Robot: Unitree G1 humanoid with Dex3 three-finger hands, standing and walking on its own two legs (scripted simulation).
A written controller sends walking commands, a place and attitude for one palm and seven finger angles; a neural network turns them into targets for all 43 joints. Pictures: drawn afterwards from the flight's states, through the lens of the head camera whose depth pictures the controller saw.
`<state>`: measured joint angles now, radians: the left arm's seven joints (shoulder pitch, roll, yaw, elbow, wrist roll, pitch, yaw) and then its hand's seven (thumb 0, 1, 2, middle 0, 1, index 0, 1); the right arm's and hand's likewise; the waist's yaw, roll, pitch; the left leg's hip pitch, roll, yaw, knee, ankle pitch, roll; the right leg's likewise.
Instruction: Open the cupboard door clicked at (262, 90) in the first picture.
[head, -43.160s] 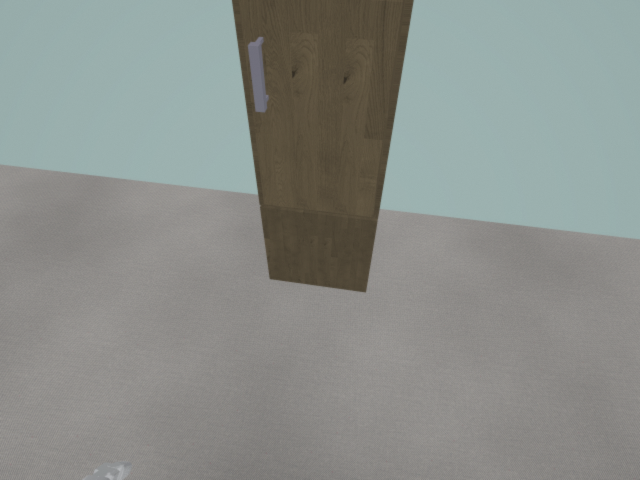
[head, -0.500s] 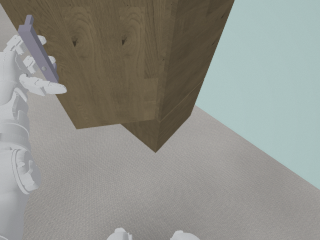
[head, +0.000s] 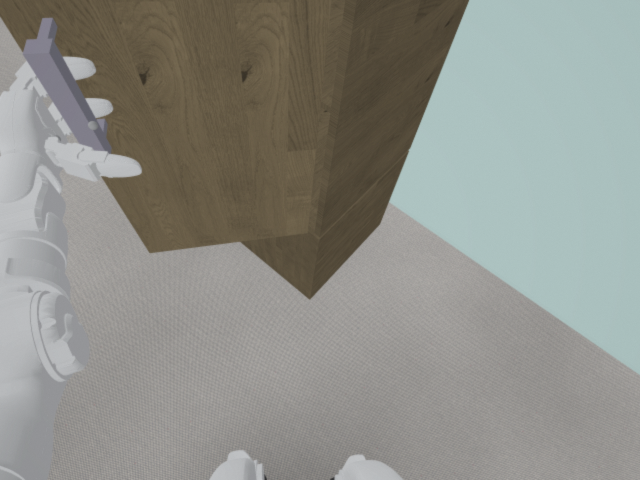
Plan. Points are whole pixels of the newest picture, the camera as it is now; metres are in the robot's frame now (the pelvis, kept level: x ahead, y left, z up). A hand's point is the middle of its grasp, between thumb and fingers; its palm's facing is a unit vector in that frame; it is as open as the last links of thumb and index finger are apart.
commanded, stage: close the thumb around the handle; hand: left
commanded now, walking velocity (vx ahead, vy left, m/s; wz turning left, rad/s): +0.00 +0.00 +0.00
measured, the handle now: (76, 95) +0.55 +0.25 +0.13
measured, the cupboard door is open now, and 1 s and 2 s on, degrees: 51 51 63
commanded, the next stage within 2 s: pull the door open along its arc in 0.74 s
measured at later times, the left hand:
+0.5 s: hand (83, 131) +0.50 +0.23 +0.12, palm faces +0.11 -0.99 +0.00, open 8.4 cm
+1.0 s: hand (95, 129) +0.50 +0.22 +0.12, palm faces +0.12 -0.99 -0.01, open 5.8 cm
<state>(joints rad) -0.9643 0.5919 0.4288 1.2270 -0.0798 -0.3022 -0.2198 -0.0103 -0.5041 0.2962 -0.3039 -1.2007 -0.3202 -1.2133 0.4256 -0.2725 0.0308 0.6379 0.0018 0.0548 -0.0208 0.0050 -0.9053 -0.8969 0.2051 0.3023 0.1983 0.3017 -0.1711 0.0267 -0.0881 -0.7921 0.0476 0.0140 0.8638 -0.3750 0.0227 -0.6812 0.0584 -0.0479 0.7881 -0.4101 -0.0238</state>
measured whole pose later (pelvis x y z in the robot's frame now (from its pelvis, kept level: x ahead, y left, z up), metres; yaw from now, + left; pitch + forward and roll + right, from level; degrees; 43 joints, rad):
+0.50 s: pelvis +0.00 +0.00 +0.00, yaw +0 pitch +17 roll -3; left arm -0.93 0.58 0.42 1.20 -0.10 -0.30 -0.24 0.00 0.31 0.65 -0.36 -1.29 -0.36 -1.29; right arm 0.42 -0.27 0.03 0.63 0.01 0.07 -0.02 0.01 -0.91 -0.90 0.21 0.30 0.20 0.30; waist -0.16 0.03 -0.09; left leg -0.77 0.05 0.01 0.86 -0.38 0.02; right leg -0.66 0.06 -0.05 0.78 -0.41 -0.02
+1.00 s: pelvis +0.00 +0.00 +0.00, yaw -1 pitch +17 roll -3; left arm -0.92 0.57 0.43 1.19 -0.09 -0.29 -0.20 0.00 0.71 0.83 -0.35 -1.35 -0.35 -1.35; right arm 0.44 -0.27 0.03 0.63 0.00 0.06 -0.02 0.01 -0.91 -0.90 0.21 0.30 0.20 0.30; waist -0.17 0.04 -0.10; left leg -0.78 0.05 0.02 0.86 -0.37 0.02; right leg -0.67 0.06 -0.04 0.78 -0.40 -0.02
